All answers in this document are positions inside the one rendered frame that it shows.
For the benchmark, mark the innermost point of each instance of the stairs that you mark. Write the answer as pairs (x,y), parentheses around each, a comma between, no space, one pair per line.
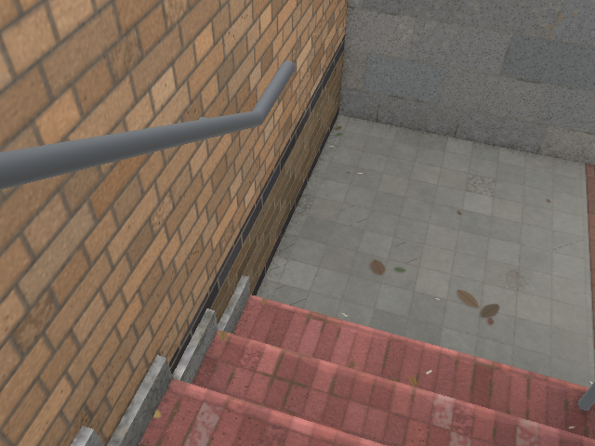
(288,376)

